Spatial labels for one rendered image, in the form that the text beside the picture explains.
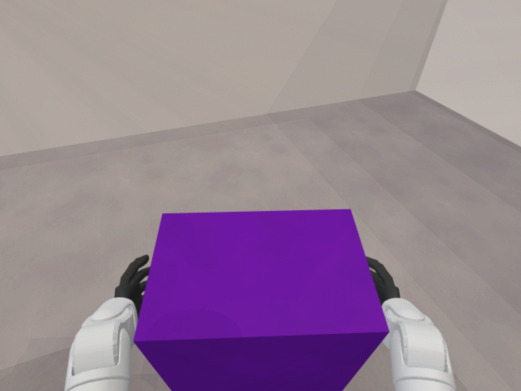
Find robot right hand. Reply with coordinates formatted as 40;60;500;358
366;257;400;306

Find robot left hand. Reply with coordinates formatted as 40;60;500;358
114;255;150;317

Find robot left forearm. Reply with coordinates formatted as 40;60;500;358
64;297;138;391

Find robot right forearm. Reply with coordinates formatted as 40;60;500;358
382;298;456;391

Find carton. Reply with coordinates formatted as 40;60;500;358
134;209;389;391

